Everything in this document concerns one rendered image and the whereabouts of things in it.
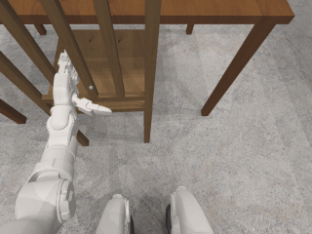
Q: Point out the table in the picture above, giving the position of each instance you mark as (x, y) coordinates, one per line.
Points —
(264, 14)

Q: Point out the robot left hand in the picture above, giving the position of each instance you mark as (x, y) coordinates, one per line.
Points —
(64, 87)

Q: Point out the left robot upper arm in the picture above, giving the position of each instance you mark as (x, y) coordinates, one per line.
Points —
(43, 207)

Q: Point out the robot right shin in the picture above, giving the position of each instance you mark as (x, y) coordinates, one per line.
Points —
(175, 220)

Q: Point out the robot left thigh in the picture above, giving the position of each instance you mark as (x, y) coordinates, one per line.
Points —
(116, 214)

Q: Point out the robot right hand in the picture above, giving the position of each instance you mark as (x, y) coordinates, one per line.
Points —
(243, 227)

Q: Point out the left robot forearm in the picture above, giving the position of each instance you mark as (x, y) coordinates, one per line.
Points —
(61, 149)

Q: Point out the chair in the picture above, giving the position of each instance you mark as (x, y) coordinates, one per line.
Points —
(120, 64)

